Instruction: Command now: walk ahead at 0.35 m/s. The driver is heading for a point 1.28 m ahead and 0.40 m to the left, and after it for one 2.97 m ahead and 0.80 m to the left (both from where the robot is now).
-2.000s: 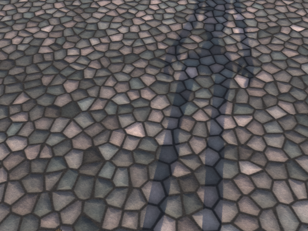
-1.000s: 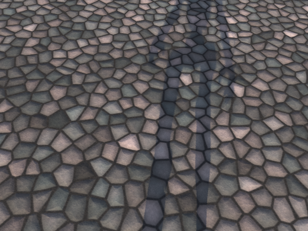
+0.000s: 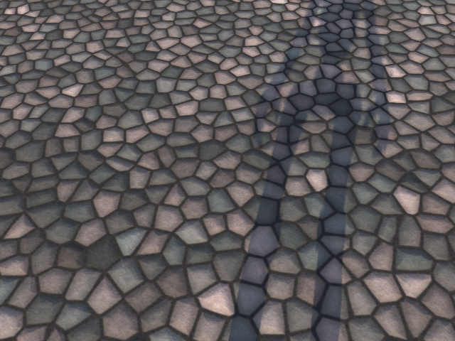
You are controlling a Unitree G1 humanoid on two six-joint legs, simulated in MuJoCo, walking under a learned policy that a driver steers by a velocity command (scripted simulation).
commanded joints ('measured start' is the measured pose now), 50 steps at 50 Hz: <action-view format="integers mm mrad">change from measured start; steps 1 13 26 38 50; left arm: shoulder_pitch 312 230 35 -253 57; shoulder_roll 253 149 156 88 158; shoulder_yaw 71 9 26 35 62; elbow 64 -11 -162 -316 -313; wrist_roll -12 27 -11 30 20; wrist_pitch -17 -7 -89 -36 -44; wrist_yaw -3 26 -1 19 -1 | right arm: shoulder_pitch -238 -445 -161 -26 24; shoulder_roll -65 -7 -142 -196 -218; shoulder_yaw -4 25 -22 -31 -19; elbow -165 -242 -221 -232 -307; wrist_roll -7 -3 -25 -10 9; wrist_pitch -45 -34 -30 -19 -4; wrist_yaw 5 50 63 3 -1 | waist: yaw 152 72 -51 -68 78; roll -308 -119 -44 39 -157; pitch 38 129 -39 31 -135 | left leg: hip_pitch -486 -383 221 -105 -616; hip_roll -68 -1 208 59 -17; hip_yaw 76 106 -515 -283 -165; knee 311 39 -406 -413 666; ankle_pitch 143 414 108 221 -78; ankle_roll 26 34 330 236 57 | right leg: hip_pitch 403 146 -475 -277 456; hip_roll -291 -204 -98 -63 -402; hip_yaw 525 96 153 114 610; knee -341 -520 727 -26 -313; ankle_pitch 132 504 27 474 -68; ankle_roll -178 -84 26 136 -101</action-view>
